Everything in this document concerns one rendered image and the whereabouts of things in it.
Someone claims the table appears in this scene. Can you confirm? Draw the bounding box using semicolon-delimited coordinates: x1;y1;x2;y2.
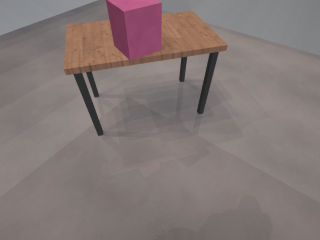
63;11;228;136

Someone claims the carton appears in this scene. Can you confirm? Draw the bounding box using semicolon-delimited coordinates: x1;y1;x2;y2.
106;0;162;61

